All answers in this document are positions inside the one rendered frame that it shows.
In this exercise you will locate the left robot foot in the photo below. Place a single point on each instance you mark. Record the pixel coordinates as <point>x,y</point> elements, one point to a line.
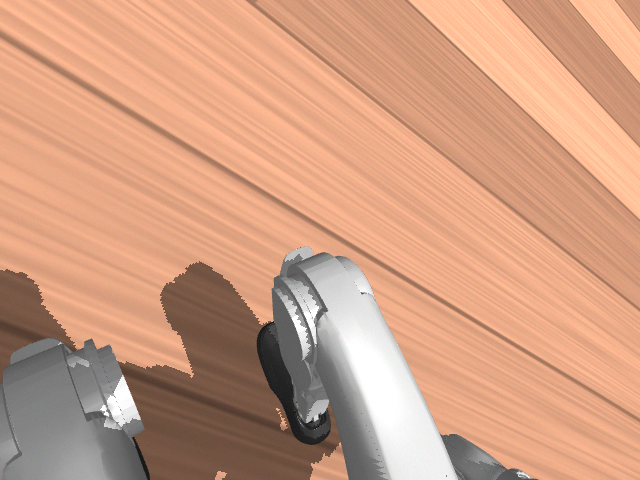
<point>142,459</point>

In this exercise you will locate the right robot hand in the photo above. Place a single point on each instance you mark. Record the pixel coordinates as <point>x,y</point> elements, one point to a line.
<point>469,461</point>

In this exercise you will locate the right robot foot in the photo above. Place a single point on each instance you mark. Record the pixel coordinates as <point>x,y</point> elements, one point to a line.
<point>280,383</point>

